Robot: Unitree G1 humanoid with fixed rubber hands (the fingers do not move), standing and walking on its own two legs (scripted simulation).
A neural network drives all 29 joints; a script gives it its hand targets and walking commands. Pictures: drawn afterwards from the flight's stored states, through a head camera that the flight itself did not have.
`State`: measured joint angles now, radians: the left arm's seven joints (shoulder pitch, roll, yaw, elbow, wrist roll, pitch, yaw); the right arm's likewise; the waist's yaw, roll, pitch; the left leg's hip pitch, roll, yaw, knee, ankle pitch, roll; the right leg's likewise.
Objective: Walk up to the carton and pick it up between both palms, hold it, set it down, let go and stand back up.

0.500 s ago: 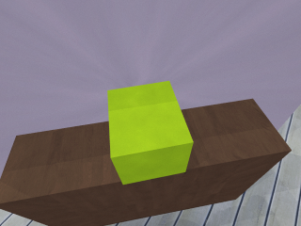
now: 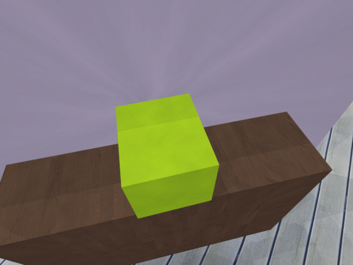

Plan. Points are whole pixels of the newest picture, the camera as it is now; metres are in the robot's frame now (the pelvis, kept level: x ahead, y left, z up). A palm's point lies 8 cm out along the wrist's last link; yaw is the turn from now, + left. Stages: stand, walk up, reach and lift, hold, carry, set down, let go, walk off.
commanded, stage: walk up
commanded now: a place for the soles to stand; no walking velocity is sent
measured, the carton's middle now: (164, 154) +0.40 +0.05 -0.03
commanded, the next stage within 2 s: reach and lift in 0.02 s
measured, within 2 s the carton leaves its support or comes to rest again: neither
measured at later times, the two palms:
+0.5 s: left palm out of the picture +0.11 +0.24 -0.10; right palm out of the picture +0.13 -0.25 -0.10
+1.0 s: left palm out of the picture +0.14 +0.23 -0.07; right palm (284, 249) +0.16 -0.22 -0.07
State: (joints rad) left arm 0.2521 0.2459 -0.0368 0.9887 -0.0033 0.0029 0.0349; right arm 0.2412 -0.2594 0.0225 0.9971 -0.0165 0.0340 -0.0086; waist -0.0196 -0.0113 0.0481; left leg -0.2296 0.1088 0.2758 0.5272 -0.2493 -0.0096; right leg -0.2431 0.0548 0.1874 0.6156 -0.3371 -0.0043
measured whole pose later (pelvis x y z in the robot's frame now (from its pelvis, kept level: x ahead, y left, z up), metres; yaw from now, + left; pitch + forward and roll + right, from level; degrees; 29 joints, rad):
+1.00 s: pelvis +0.01 -0.01 +0.01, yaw +5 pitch -5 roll +1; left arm 0.20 0.15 0.05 0.53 0.05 0.09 0.03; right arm 0.25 -0.17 -0.01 0.65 0.04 -0.19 0.03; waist 0.02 -0.03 0.12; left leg -0.10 0.05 0.10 0.37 -0.18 -0.02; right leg -0.05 0.00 0.01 0.40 -0.26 -0.01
